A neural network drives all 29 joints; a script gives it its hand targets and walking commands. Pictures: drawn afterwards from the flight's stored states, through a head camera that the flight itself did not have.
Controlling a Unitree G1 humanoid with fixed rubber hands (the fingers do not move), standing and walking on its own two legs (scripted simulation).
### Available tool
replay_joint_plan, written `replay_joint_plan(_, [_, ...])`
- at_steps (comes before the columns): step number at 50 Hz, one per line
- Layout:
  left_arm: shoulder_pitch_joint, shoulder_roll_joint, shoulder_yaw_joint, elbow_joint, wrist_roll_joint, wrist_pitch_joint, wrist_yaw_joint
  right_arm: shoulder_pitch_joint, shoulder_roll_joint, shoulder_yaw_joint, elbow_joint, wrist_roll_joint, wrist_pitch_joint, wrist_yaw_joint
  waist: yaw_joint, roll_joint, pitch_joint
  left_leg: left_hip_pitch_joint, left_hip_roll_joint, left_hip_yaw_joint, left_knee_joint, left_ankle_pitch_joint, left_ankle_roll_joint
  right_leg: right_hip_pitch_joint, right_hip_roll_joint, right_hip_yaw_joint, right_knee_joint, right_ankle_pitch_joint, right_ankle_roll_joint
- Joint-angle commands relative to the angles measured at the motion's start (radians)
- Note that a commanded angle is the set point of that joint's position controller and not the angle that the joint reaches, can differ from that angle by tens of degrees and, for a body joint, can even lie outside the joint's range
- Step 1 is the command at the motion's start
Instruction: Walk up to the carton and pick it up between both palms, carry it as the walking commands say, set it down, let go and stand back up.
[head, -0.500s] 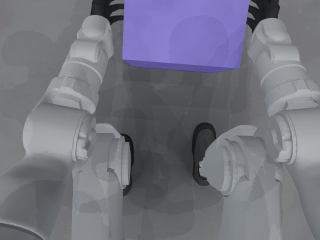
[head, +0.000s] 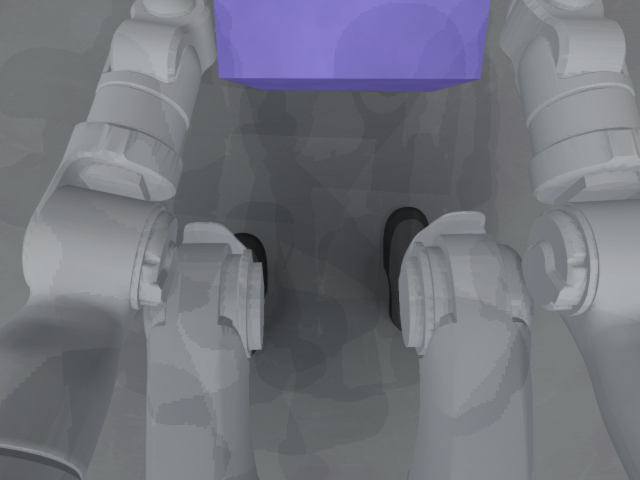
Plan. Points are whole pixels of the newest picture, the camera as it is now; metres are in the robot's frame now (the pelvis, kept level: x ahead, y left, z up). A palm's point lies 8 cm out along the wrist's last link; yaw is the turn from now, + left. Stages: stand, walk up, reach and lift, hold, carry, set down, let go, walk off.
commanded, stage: reach and lift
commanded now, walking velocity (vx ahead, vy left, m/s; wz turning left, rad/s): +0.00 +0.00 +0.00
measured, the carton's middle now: (349, 7) +0.54 -0.05 -0.23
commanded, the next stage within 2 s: none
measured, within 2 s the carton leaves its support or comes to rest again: neither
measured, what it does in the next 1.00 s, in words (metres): rises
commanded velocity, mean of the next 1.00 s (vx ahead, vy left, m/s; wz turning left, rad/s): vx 0.00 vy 0.00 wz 0.00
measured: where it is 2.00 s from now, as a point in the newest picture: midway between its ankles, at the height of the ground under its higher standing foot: (325, 302)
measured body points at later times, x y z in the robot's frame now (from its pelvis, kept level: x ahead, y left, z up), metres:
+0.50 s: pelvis +0.00 -0.01 +0.03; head +0.37 -0.03 +0.28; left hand +0.57 +0.10 -0.13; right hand +0.55 -0.21 -0.11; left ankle +0.13 +0.13 -0.33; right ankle +0.16 -0.15 -0.33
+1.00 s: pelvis -0.02 -0.01 +0.06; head +0.33 -0.03 +0.34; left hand +0.55 +0.11 -0.05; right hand +0.53 -0.20 -0.04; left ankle +0.13 +0.13 -0.33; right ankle +0.16 -0.15 -0.33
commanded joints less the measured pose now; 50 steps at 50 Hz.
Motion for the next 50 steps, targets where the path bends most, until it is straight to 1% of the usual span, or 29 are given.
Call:
replay_joint_plan(1, [-0.857,-1.022,-0.173,-0.428,-0.035,-0.094,-0.419,-0.631,1.082,0.269,-0.31,0.035,0.017,0.355,0.005,0.028,-1.987,0.572,-0.02,0.196,-0.258,0.155,0.048,0.794,0.048,-0.226,-0.159,0.178,-0.073])
replay_joint_plan(2, [-0.838,-1.044,-0.176,-0.428,-0.027,-0.085,-0.423,-0.635,1.097,0.277,-0.321,0.037,0.025,0.361,0.015,0.034,-2.021,0.585,-0.018,0.201,-0.26,0.16,0.046,0.812,0.051,-0.223,-0.161,0.184,-0.074])
replay_joint_plan(5, [-0.861,-1.075,-0.166,-0.442,-0.003,-0.068,-0.431,-0.611,1.133,0.255,-0.283,0.009,0.048,0.381,0.014,0.046,-2.07,0.626,-0.012,0.195,-0.282,0.144,0.039,0.781,0.052,-0.238,-0.162,0.159,-0.073])
replay_joint_plan(6, [-0.864,-1.087,-0.165,-0.455,0.008,-0.062,-0.434,-0.623,1.139,0.259,-0.291,0.006,0.054,0.384,0.025,0.051,-2.091,0.629,-0.012,0.199,-0.285,0.152,0.04,0.78,0.054,-0.237,-0.166,0.165,-0.071])
replay_joint_plan(7, [-0.857,-1.104,-0.178,-0.467,0.005,-0.057,-0.437,-0.607,1.143,0.256,-0.3,-0.001,0.058,0.388,0.014,0.044,-2.123,0.645,-0.012,0.2,-0.285,0.171,0.037,0.792,0.057,-0.241,-0.166,0.18,-0.069])
replay_joint_plan(10, [-0.82,-1.128,-0.173,-0.463,0.016,-0.038,-0.448,-0.598,1.165,0.267,-0.315,-0.016,0.073,0.389,0.02,0.025,-2.168,0.629,-0.017,0.209,-0.283,0.197,0.035,0.845,0.061,-0.237,-0.179,0.211,-0.066])
replay_joint_plan(12, [-0.837,-1.145,-0.203,-0.533,-0.005,-0.037,-0.453,-0.592,1.186,0.286,-0.37,-0.003,0.076,0.387,0.01,0.022,-2.287,0.664,-0.022,0.212,-0.275,0.259,0.033,0.913,0.07,-0.238,-0.177,0.283,-0.063])
replay_joint_plan(15, [-0.803,-1.152,-0.223,-0.542,-0.008,-0.026,-0.456,-0.538,1.211,0.302,-0.365,-0.007,0.09,0.382,0.013,0.007,-2.312,0.641,-0.025,0.215,-0.277,0.281,0.031,0.952,0.074,-0.229,-0.183,0.326,-0.061])
replay_joint_plan(17, [-0.76,-1.168,-0.229,-0.552,-0.003,-0.019,-0.459,-0.523,1.23,0.318,-0.397,-0.002,0.092,0.382,0.025,0.018,-2.336,0.67,-0.026,0.214,-0.284,0.312,0.031,0.968,0.078,-0.23,-0.181,0.353,-0.06])
replay_joint_plan(20, [-0.749,-1.174,-0.241,-0.581,-0.006,-0.012,-0.46,-0.506,1.239,0.343,-0.424,-0.003,0.101,0.38,0.024,-0.003,-2.378,0.673,-0.032,0.214,-0.287,0.337,0.029,1.014,0.079,-0.222,-0.189,0.39,-0.059])
replay_joint_plan(22, [-0.735,-1.172,-0.237,-0.596,-0.001,-0.005,-0.46,-0.515,1.261,0.371,-0.462,0.017,0.108,0.378,0.045,-0.025,-2.433,0.689,-0.036,0.218,-0.294,0.35,0.034,1.057,0.085,-0.221,-0.197,0.407,-0.053])
replay_joint_plan(23, [-0.723,-1.178,-0.242,-0.598,0.002,0.002,-0.46,-0.539,1.259,0.39,-0.499,0.027,0.106,0.374,0.056,-0.016,-2.46,0.701,-0.038,0.219,-0.295,0.363,0.034,1.078,0.084,-0.218,-0.199,0.423,-0.053])
replay_joint_plan(25, [-0.719,-1.196,-0.251,-0.612,0.0,0.01,-0.458,-0.528,1.257,0.395,-0.517,0.023,0.114,0.373,0.046,-0.023,-2.478,0.72,-0.04,0.213,-0.311,0.355,0.035,1.078,0.089,-0.221,-0.209,0.411,-0.054])
replay_joint_plan(27, [-0.723,-1.182,-0.249,-0.621,0.016,0.016,-0.456,-0.537,1.263,0.405,-0.517,0.028,0.121,0.372,0.068,-0.015,-2.461,0.725,-0.041,0.215,-0.322,0.343,0.036,1.062,0.089,-0.213,-0.22,0.394,-0.056])
replay_joint_plan(29, [-0.741,-1.176,-0.249,-0.63,0.013,0.023,-0.456,-0.566,1.255,0.418,-0.53,0.03,0.128,0.368,0.065,-0.033,-2.454,0.706,-0.043,0.215,-0.336,0.301,0.041,1.086,0.089,-0.207,-0.242,0.356,-0.055])
replay_joint_plan(31, [-0.757,-1.18,-0.26,-0.645,0.015,0.034,-0.457,-0.578,1.259,0.43,-0.545,0.027,0.137,0.361,0.069,-0.019,-2.477,0.718,-0.046,0.219,-0.346,0.281,0.042,1.104,0.088,-0.205,-0.253,0.339,-0.059])
replay_joint_plan(32, [-0.771,-1.188,-0.274,-0.648,0.004,0.041,-0.457,-0.583,1.245,0.43,-0.553,0.02,0.143,0.359,0.048,-0.024,-2.487,0.726,-0.045,0.213,-0.352,0.258,0.041,1.114,0.086,-0.206,-0.262,0.319,-0.061])
replay_joint_plan(34, [-0.798,-1.187,-0.278,-0.672,0.003,0.049,-0.454,-0.626,1.243,0.442,-0.587,0.033,0.148,0.354,0.055,-0.002,-2.523,0.759,-0.049,0.214,-0.366,0.247,0.044,1.124,0.086,-0.207,-0.275,0.302,-0.062])
replay_joint_plan(35, [-0.81,-1.182,-0.29,-0.692,-0.005,0.053,-0.453,-0.62,1.249,0.445,-0.586,0.03,0.158,0.353,0.039,-0.015,-2.525,0.758,-0.051,0.213,-0.367,0.234,0.045,1.137,0.087,-0.206,-0.284,0.296,-0.062])
replay_joint_plan(36, [-0.82,-1.189,-0.283,-0.668,-0.004,0.06,-0.456,-0.607,1.237,0.425,-0.554,0.017,0.163,0.351,0.03,0.008,-2.492,0.745,-0.047,0.212,-0.379,0.196,0.044,1.12,0.083,-0.204,-0.293,0.259,-0.067])
replay_joint_plan(38, [-0.788,-1.211,-0.27,-0.623,0.005,0.077,-0.461,-0.629,1.233,0.424,-0.569,0.003,0.171,0.348,0.024,0.006,-2.467,0.729,-0.05,0.209,-0.394,0.163,0.046,1.118,0.083,-0.206,-0.311,0.226,-0.071])
replay_joint_plan(40, [-0.799,-1.227,-0.258,-0.603,0.005,0.088,-0.468,-0.639,1.238,0.413,-0.548,-0.014,0.185,0.355,0.003,-0.004,-2.451,0.725,-0.049,0.207,-0.409,0.11,0.048,1.097,0.082,-0.219,-0.326,0.172,-0.072])
replay_joint_plan(41, [-0.803,-1.239,-0.257,-0.594,0.003,0.094,-0.47,-0.619,1.242,0.405,-0.523,-0.02,0.192,0.36,-0.006,0.009,-2.449,0.734,-0.048,0.204,-0.416,0.1,0.044,1.089,0.081,-0.22,-0.335,0.16,-0.075])
replay_joint_plan(44, [-0.788,-1.254,-0.237,-0.564,0.017,0.107,-0.479,-0.605,1.26,0.387,-0.481,-0.034,0.206,0.373,-0.005,0.018,-2.441,0.736,-0.047,0.203,-0.434,0.092,0.041,1.061,0.083,-0.226,-0.354,0.144,-0.078])
replay_joint_plan(45, [-0.785,-1.282,-0.256,-0.581,0.005,0.112,-0.481,-0.614,1.254,0.401,-0.524,-0.032,0.207,0.374,-0.025,0.01,-2.517,0.777,-0.05,0.196,-0.433,0.123,0.038,1.095,0.088,-0.237,-0.348,0.174,-0.078])
replay_joint_plan(47, [-0.76,-1.28,-0.254,-0.569,0.011,0.119,-0.482,-0.601,1.268,0.407,-0.522,-0.024,0.214,0.381,-0.011,0.021,-2.537,0.799,-0.05,0.197,-0.44,0.133,0.038,1.085,0.09,-0.236,-0.36,0.179,-0.08])
replay_joint_plan(48, [-0.76,-1.285,-0.262,-0.577,0.005,0.122,-0.482,-0.596,1.272,0.41,-0.525,-0.023,0.217,0.384,-0.015,0.021,-2.546,0.815,-0.048,0.194,-0.446,0.142,0.036,1.094,0.09,-0.237,-0.362,0.189,-0.081])
replay_joint_plan(49, [-0.767,-1.278,-0.268,-0.606,0.006,0.121,-0.479,-0.588,1.282,0.42,-0.525,-0.012,0.221,0.387,0.0,0.026,-2.56,0.816,-0.05,0.198,-0.453,0.146,0.037,1.102,0.093,-0.233,-0.366,0.193,-0.078])
replay_joint_plan(50, [-0.753,-1.287,-0.262,-0.596,0.007,0.124,-0.479,-0.58,1.284,0.418,-0.535,-0.02,0.225,0.389,-0.005,0.013,-2.562,0.82,-0.054,0.197,-0.458,0.15,0.037,1.101,0.098,-0.234,-0.375,0.195,-0.078])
